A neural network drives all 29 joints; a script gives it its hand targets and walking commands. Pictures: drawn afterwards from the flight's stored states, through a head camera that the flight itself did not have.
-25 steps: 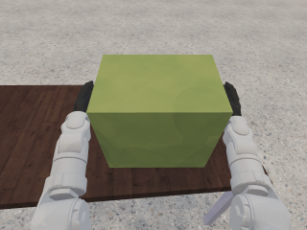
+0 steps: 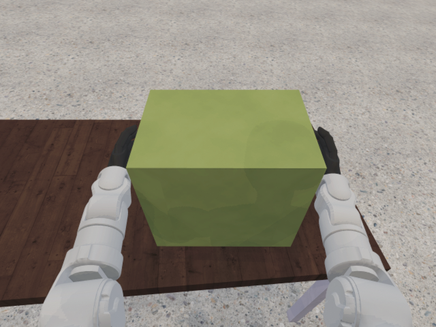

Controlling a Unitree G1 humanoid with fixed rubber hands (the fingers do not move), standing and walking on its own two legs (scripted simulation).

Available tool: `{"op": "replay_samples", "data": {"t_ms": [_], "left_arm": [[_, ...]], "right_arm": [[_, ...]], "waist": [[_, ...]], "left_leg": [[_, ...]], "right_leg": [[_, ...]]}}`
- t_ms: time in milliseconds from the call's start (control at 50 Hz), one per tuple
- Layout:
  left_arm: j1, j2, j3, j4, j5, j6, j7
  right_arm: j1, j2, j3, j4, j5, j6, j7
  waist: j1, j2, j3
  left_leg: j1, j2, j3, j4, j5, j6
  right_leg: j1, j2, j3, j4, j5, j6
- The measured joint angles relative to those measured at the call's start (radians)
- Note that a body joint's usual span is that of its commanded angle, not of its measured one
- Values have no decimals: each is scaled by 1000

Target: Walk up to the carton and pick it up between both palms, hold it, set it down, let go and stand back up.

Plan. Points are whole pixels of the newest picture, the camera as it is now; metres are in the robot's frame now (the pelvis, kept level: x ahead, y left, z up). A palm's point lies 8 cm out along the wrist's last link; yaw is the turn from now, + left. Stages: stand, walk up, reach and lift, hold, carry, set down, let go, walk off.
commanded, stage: set down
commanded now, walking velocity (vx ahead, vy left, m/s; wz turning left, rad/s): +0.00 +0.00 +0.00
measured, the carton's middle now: (224, 172) +0.42 -0.03 +0.06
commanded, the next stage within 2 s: none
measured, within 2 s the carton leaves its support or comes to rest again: rests again in 0.98 s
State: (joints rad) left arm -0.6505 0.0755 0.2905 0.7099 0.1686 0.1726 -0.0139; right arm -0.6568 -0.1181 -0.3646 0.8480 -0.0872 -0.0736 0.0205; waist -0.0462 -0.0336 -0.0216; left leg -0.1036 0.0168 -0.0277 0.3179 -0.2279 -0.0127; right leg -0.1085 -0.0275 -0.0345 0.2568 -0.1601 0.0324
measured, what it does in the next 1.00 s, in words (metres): stands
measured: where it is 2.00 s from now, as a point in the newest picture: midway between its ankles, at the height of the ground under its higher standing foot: outside the picture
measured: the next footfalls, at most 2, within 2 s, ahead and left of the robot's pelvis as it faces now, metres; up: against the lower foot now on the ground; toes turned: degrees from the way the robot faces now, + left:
none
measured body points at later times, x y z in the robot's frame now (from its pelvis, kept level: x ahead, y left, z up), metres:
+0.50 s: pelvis +0.00 -0.01 +0.00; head +0.05 +0.00 +0.45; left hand +0.43 +0.16 +0.05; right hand +0.41 -0.23 +0.07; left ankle -0.04 +0.12 -0.75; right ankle -0.02 -0.14 -0.75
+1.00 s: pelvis -0.01 +0.00 +0.00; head +0.05 -0.01 +0.44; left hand +0.43 +0.15 +0.04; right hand +0.40 -0.24 +0.05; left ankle -0.04 +0.12 -0.75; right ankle -0.02 -0.14 -0.75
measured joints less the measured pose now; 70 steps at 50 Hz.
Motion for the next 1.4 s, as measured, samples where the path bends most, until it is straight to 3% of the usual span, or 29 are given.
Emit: {"op": "replay_samples", "data": {"t_ms": [200,380,500,760,960,1400], "left_arm": [[-24,-6,-24,75,-23,-60,33],[-78,-2,47,183,-5,-136,8],[-81,16,39,233,-21,-193,5],[-118,48,-49,375,-99,-283,54],[-174,49,14,503,-94,-402,38],[-241,65,36,653,-124,-566,25]], "right_arm": [[-19,-23,-33,61,-28,-50,18],[-35,-5,-62,53,-84,-52,5],[-31,18,-93,58,-116,-84,5],[-89,-28,-89,217,-83,-162,4],[-90,-27,-90,210,-86,-193,-4],[-111,-21,-160,251,-159,-257,11]], "waist": [[20,28,-20],[14,35,-11],[18,29,-35],[16,49,-89],[5,62,-72],[22,64,-76]], "left_leg": [[-60,13,18,11,-4,-5],[-99,15,17,-5,14,-8],[-158,12,19,1,21,-7],[-240,20,23,59,-3,-6],[-266,13,28,49,19,-3],[-328,13,57,65,23,1]], "right_leg": [[-64,12,11,5,5,-6],[-111,11,4,11,10,-11],[-168,7,2,13,18,-10],[-233,13,-1,33,16,-9],[-269,5,0,45,27,-8],[-348,2,19,77,30,-6]]}}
